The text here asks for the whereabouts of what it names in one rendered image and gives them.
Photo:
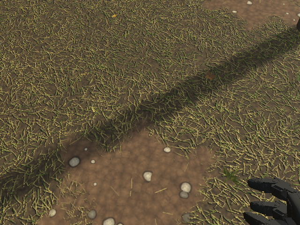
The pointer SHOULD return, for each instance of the robot right hand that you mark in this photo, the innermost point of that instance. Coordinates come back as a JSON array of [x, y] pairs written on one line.
[[283, 214]]

